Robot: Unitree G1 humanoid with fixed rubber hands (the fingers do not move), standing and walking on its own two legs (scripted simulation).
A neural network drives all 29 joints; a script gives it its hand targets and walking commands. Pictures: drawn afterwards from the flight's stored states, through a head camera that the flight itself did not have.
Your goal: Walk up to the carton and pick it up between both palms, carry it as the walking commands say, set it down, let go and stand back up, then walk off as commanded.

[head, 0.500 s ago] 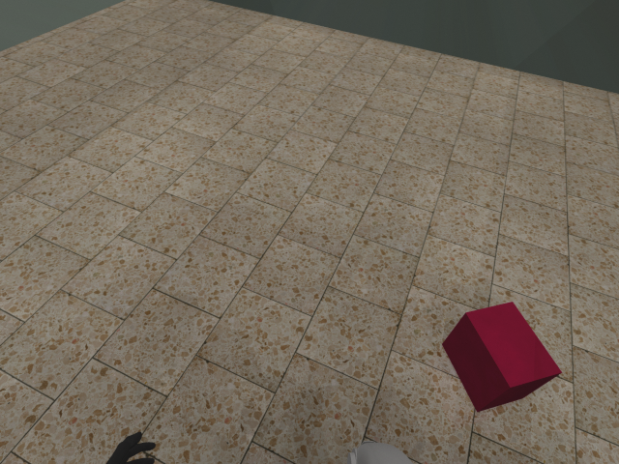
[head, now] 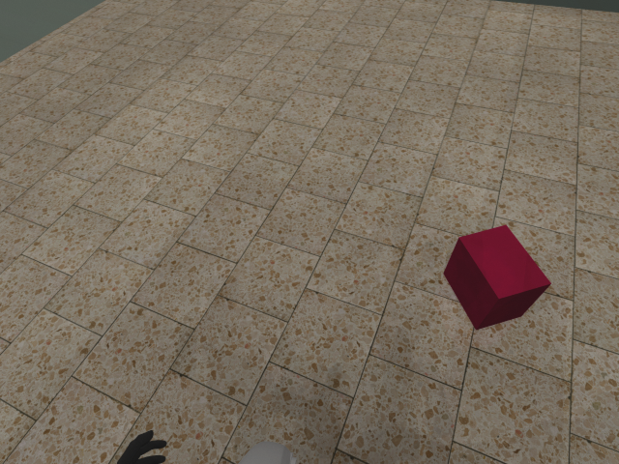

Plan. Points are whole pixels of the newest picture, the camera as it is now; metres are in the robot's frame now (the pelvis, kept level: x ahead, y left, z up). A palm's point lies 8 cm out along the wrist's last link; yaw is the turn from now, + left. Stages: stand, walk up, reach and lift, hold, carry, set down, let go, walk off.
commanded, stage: walk off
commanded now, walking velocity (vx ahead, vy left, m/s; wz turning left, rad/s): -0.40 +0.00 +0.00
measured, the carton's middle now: (490, 277) +0.74 -0.54 -0.65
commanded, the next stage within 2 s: stand in 0.54 s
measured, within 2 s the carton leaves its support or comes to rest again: neither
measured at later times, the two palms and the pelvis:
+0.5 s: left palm out of the picture -0.08 +0.31 -0.12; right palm out of the picture -0.12 -0.20 -0.12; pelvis -0.20 +0.05 -0.01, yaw -1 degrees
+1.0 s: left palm out of the picture -0.22 +0.26 -0.09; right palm out of the picture -0.25 -0.23 -0.14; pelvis -0.33 +0.01 +0.00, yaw -1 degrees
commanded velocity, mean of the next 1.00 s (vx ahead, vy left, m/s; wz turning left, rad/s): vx -0.21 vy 0.00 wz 0.00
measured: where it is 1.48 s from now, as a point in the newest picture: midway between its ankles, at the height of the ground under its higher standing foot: outside the picture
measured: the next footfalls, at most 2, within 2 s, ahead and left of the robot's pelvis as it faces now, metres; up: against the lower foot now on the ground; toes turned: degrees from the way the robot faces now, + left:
left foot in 0.32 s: -0.12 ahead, +0.16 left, +0.00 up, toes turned -9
right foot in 0.68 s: -0.30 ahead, -0.05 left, +0.00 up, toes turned -1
